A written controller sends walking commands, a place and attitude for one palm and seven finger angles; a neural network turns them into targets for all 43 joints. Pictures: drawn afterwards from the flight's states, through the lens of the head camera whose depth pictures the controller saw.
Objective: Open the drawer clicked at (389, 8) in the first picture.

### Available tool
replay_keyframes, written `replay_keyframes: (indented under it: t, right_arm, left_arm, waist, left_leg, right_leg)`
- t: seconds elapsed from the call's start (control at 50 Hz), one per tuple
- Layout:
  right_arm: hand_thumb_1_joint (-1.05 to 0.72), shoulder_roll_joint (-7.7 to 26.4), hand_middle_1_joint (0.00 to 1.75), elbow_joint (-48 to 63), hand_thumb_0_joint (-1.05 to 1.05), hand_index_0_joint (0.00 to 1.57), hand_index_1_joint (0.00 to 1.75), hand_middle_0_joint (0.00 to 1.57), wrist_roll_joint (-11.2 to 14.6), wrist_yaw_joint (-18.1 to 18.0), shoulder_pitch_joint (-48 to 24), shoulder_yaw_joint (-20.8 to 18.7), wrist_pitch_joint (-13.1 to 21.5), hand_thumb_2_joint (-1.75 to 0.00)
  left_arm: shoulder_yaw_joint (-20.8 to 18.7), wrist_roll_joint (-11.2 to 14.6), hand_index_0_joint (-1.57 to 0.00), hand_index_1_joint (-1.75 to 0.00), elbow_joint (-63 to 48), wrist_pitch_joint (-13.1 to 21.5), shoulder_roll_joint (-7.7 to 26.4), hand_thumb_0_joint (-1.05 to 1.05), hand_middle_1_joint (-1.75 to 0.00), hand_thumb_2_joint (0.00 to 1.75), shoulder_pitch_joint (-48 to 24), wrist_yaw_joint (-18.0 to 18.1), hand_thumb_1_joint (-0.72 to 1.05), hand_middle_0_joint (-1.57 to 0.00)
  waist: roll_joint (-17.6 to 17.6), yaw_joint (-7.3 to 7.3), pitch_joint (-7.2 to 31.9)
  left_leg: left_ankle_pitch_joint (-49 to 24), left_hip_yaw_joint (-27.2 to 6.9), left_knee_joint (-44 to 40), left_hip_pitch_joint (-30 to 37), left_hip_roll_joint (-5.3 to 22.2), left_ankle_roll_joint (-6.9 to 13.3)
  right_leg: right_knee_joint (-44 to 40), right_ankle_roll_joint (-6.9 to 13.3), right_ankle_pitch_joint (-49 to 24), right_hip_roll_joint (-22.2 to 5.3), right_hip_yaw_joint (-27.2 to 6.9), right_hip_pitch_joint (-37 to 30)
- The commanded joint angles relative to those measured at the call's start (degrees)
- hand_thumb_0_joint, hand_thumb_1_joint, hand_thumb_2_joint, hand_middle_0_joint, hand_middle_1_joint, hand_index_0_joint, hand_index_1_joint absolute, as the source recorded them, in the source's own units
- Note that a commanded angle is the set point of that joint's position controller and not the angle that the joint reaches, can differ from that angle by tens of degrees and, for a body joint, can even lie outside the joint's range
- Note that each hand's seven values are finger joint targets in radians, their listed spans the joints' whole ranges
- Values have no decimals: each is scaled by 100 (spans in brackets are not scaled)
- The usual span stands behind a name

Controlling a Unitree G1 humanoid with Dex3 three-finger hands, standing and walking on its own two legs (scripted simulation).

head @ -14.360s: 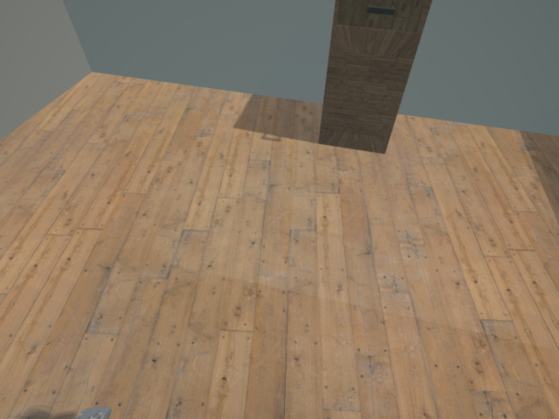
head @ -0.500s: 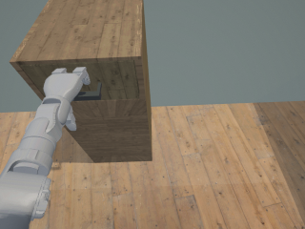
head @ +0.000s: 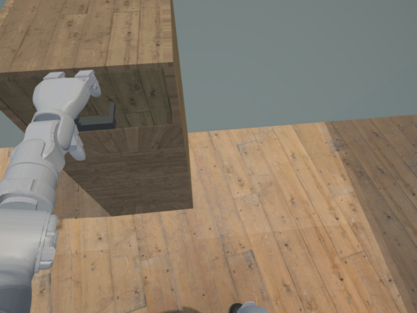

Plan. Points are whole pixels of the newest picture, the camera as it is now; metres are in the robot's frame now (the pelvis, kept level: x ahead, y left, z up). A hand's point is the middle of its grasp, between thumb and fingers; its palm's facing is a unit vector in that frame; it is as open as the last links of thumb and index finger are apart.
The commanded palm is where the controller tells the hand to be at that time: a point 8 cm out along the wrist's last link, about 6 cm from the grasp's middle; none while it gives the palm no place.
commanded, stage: move the hooked fingers above the handle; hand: left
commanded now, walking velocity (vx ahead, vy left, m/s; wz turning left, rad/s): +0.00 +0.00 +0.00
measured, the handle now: (90, 116) +0.53 +0.25 +0.01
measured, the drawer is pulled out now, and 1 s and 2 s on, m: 0.00 0.00 0.00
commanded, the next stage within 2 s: lower the fingers behind the handle in 0.48 s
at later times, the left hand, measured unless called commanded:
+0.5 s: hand (76, 116) +0.49 +0.25 +0.06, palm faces -0.05 -0.01 -1.00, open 13.7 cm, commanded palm +0.47 +0.26 +0.12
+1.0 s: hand (83, 124) +0.49 +0.24 +0.04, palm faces -0.04 -0.02 -1.00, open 13.8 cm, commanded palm +0.47 +0.25 +0.09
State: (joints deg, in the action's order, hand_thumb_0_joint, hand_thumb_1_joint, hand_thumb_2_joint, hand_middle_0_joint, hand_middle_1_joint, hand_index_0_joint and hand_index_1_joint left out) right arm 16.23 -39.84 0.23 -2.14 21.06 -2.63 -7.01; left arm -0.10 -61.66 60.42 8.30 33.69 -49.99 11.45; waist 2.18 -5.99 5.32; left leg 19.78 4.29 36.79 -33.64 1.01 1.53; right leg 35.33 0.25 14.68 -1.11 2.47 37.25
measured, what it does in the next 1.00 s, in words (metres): stands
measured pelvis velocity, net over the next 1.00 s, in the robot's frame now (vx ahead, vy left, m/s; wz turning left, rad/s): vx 0.01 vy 0.00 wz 0.01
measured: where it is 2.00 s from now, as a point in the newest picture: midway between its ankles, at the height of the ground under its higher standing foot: outside the picture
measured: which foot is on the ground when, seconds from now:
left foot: down 0.00-1.00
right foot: down 0.00-1.00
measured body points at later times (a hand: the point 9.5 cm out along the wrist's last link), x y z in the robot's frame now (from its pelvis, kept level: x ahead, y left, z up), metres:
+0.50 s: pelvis -0.01 +0.01 +0.00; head +0.09 +0.00 +0.44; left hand +0.49 +0.24 +0.12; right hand +0.01 -0.27 -0.13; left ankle -0.03 +0.10 -0.72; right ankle +0.01 -0.12 -0.72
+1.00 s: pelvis +0.01 +0.00 -0.01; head +0.11 -0.01 +0.43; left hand +0.49 +0.24 +0.09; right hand +0.03 -0.28 -0.14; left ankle -0.03 +0.10 -0.72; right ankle +0.01 -0.12 -0.72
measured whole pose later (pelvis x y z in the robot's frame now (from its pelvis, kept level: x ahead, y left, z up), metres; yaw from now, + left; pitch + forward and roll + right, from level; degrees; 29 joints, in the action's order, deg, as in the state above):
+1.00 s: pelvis +0.01 +0.00 -0.01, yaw +0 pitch +19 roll -1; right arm 15.6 -40.3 -1.3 -0.6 19.5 -3.0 -7.4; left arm -0.6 -62.5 60.2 7.6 30.7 -47.4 16.6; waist 2.6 -5.6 6.7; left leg 21.7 3.7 39.9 -36.8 1.0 1.6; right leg 38.0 0.1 16.5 -1.2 2.9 40.1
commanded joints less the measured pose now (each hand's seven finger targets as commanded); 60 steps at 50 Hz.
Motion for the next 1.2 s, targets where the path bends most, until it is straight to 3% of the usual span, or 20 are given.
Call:
replay_keyframes:
  t: [0.0, 0.06, 0.14, 0.2, 0.22, 0.3, 0.34, 0.38, 0.42, 0.44, 0.56, 0.6, 0.62, 0.66, 0.72, 0.78, 0.86, 0.94, 1.06, 1.18]
  right_arm:
    - [-90, 889, 30, 340, 0, 20, 30, 20, 23, -74, 595, -294, 108, -90]
    - [-90, 875, 30, 345, 0, 20, 30, 20, 5, -69, 626, -294, 107, -90]
    - [-90, 909, 30, 356, 0, 20, 30, 20, 6, -77, 592, -255, 90, -90]
    - [-90, 887, 30, 358, 0, 20, 30, 20, 1, -70, 573, -256, 108, -90]
    - [-90, 910, 30, 363, 0, 20, 30, 20, 12, -82, 581, -243, 104, -90]
    - [-90, 904, 30, 375, 0, 20, 30, 20, 11, -84, 579, -241, 132, -90]
    - [-90, 912, 30, 375, 0, 20, 30, 20, -17, -82, 607, -257, 135, -90]
    - [-90, 873, 30, 400, 0, 20, 30, 20, -8, -74, 586, -252, 123, -90]
    - [-90, 910, 30, 348, 0, 20, 30, 20, -18, -94, 595, -248, 120, -90]
    - [-90, 911, 30, 368, 0, 20, 30, 20, -22, -90, 596, -251, 119, -90]
    - [-90, 875, 30, 378, 0, 20, 30, 20, -9, -87, 561, -289, 110, -90]
    - [-90, 859, 30, 348, 0, 20, 30, 20, -9, -76, 615, -313, 120, -90]
    - [-90, 860, 30, 332, 0, 20, 30, 20, -17, -77, 650, -332, 127, -90]
    - [-90, 854, 30, 318, 0, 20, 30, 20, -48, -67, 689, -365, 120, -90]
    - [-90, 833, 30, 233, 0, 20, 30, 20, -75, -29, 720, -386, 100, -90]
    - [-90, 871, 30, 201, 0, 20, 30, 20, -107, 2, 693, -371, 81, -90]
    - [-90, 843, 30, 192, 0, 20, 30, 20, -162, 68, 665, -373, 56, -90]
    - [-90, 867, 30, 210, 0, 20, 30, 20, -150, 84, 640, -361, 30, -90]
    - [-90, 923, 30, 181, 0, 20, 30, 20, -101, 23, 593, -296, -11, -90]
    - [-90, 904, 30, 278, 0, 20, 30, 20, -69, -33, 601, -272, 11, -90]
  left_arm:
    - [-451, 83, -30, -120, -778, -196, 1750, 0, -120, 30, -2464, 214, -50, -30]
    - [-413, 42, -30, -120, -903, -190, 1742, 0, -120, 30, -2664, 271, -50, -30]
    - [-562, 58, -30, -120, -823, -230, 1978, 0, -120, 30, -2663, 292, -50, -30]
    - [-380, 66, -30, -120, -657, -280, 1681, 0, -120, 30, -2571, 298, -50, -30]
    - [-457, 66, -30, -120, -699, -258, 1794, 0, -120, 30, -2679, 295, -50, -30]
    - [-351, 7, -30, -120, -661, -296, 1700, 0, -120, 30, -2754, 315, -50, -30]
    - [-499, 15, -30, -120, -861, -240, 1868, 0, -120, 30, -2830, 336, -50, -30]
    - [-313, 30, -30, -120, -763, -283, 1604, 0, -120, 30, -2701, 321, -50, -30]
    - [-441, 47, -30, -120, -789, -254, 1757, 0, -120, 30, -2807, 323, -50, -30]
    - [-583, 60, -30, -120, -886, -231, 1949, 0, -120, 30, -2721, 324, -50, -30]
    - [-422, 60, -30, -120, -1095, -139, 1694, 0, -120, 30, -2530, 251, -50, -30]
    - [-116, 64, -30, -120, -990, -110, 1270, 0, -120, 30, -2475, 215, -50, -30]
    - [-145, 101, -30, -120, -1095, -38, 1229, 0, -120, 30, -2539, 202, -50, -30]
    - [-241, 113, -30, -120, -1275, 74, 1302, 0, -120, 30, -2431, 205, -50, -30]
    - [-77, 99, -30, -120, -1264, 126, 1002, 0, -120, 30, -2508, 294, -50, -30]
    - [-394, 52, -30, -120, -1286, 100, 1384, 0, -120, 30, -2509, 481, -50, -30]
    - [-515, -20, -30, -120, -1218, -49, 1413, 0, -120, 30, -2314, 704, -50, -30]
    - [-488, -43, -30, -120, -991, -257, 1387, 0, -120, 30, -2178, 733, -50, -30]
    - [-528, -47, -30, -120, -527, -438, 1629, 0, -120, 30, -1980, 595, -50, -30]
    - [-337, -32, -30, -120, -474, -258, 1468, 0, -120, 30, -1873, 427, -50, -30]
  waist:
    - [-4, 17, 2165]
    - [193, 7, 2410]
    - [99, 31, 2374]
    - [79, -14, 2209]
    - [-98, -50, 2232]
    - [31, -57, 2170]
    - [150, 0, 2487]
    - [124, -31, 2354]
    - [-37, -66, 2331]
    - [73, 40, 2520]
    - [171, 44, 2447]
    - [178, -60, 2241]
    - [18, -97, 2291]
    - [285, 9, 2566]
    - [252, -109, 2338]
    - [305, -10, 2468]
    - [448, 80, 2733]
    - [115, 36, 2743]
    - [-224, 6, 2390]
    - [-128, -34, 2174]
  left_leg:
    - [-1841, -231, -273, 637, -215, 100]
    - [-2012, -259, -233, 779, -207, 86]
    - [-1841, -261, -244, 648, -211, 89]
    - [-1845, -278, -245, 752, -178, 80]
    - [-1811, -301, -234, 683, -177, 92]
    - [-1703, -319, -247, 714, -164, 79]
    - [-1903, -313, -202, 827, -172, 83]
    - [-1881, -311, -211, 824, -171, 66]
    - [-1919, -325, -193, 789, -157, 86]
    - [-1966, -292, -197, 804, -177, 90]
    - [-2160, -306, -215, 945, -151, 75]
    - [-2185, -352, -202, 1061, -129, 56]
    - [-2316, -370, -159, 1119, -113, 70]
    - [-2490, -380, -122, 1290, -126, 48]
    - [-2701, -442, -28, 1308, -101, 20]
    - [-2592, -432, 0, 1147, -136, 21]
    - [-3056, -394, 132, 1116, -144, -1]
    - [-2919, -340, 146, 859, -159, 43]
    - [-2204, -207, 92, 349, -215, 106]
    - [-1822, -180, 132, 168, -241, 106]
  right_leg:
    - [-180, 144, -1448, 253, -150, -1550]
    - [-120, 155, -1506, 251, -140, -1523]
    - [-125, 142, -1395, 244, -145, -1562]
    - [-149, 146, -1295, 261, -103, -1356]
    - [-152, 142, -1290, 261, -107, -1414]
    - [-135, 139, -1134, 257, -89, -1245]
    - [-101, 141, -1300, 249, -122, -1403]
    - [-118, 143, -1272, 259, -91, -1325]
    - [-130, 142, -1323, 262, -106, -1365]
    - [-109, 135, -1421, 248, -137, -1535]
    - [-123, 154, -1514, 255, -106, -1493]
    - [-160, 161, -1394, 280, -67, -1221]
    - [-169, 157, -1474, 282, -71, -1260]
    - [-111, 168, -1544, 285, -90, -1286]
    - [-81, 178, -1540, 306, -45, -992]
    - [20, 188, -1556, 301, -61, -1072]
    - [176, 190, -1903, 302, -48, -1202]
    - [195, 158, -2093, 292, -68, -1406]
    - [124, 116, -1996, 258, -135, -1552]
    - [132, 111, -1716, 249, -161, -1337]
